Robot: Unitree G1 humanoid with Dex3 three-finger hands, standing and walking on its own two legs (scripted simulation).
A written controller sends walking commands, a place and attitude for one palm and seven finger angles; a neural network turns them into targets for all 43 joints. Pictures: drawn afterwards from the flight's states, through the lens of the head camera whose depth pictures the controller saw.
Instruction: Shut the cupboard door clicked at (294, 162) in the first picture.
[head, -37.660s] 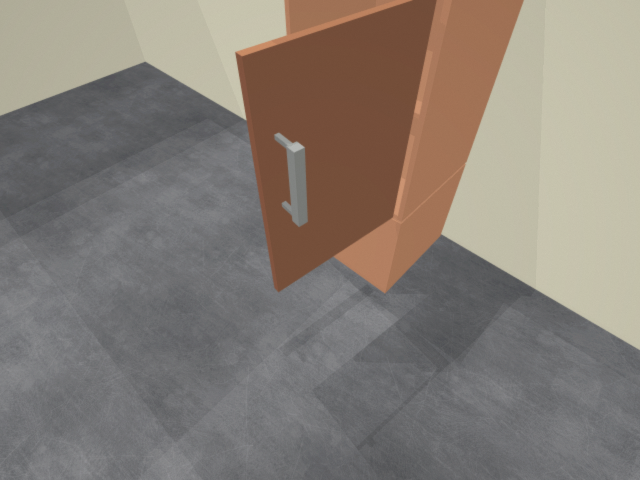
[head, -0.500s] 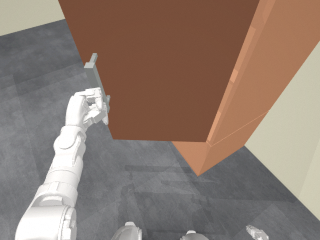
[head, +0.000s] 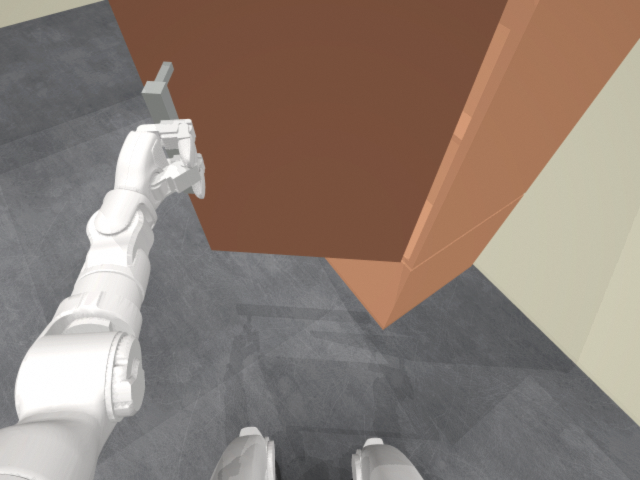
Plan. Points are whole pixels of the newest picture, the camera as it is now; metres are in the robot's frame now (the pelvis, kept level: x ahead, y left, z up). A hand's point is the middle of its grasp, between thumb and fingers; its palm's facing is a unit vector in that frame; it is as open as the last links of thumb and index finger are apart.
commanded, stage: push the door shut along its arc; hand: left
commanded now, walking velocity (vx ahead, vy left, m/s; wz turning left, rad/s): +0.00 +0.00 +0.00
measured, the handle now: (180, 133) +0.55 +0.17 +0.09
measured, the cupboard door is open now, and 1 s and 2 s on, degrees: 51 40 32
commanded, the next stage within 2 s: pull the fist back off the door in 1.38 s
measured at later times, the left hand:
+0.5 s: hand (214, 141) +0.52 +0.12 +0.10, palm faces -0.26 -0.97 -0.02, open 3.1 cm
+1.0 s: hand (257, 108) +0.58 +0.07 +0.11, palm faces -0.39 -0.92 -0.02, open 3.1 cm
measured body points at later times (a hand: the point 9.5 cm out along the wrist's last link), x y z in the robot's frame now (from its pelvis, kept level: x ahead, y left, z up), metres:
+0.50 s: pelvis -0.01 +0.01 -0.02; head +0.12 +0.02 +0.41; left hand +0.53 +0.18 +0.10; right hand +0.00 -0.26 -0.13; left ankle +0.06 +0.12 -0.67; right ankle +0.01 -0.11 -0.67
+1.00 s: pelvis +0.00 +0.01 -0.03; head +0.16 +0.01 +0.39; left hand +0.60 +0.12 +0.11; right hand -0.05 -0.25 -0.14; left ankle +0.06 +0.12 -0.67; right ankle +0.01 -0.11 -0.67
